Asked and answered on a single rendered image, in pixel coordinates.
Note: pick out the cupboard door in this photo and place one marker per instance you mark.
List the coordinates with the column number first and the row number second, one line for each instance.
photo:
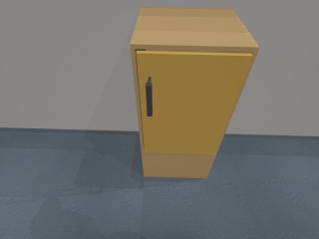
column 193, row 94

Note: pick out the handle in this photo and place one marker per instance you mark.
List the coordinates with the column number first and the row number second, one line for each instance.
column 149, row 97

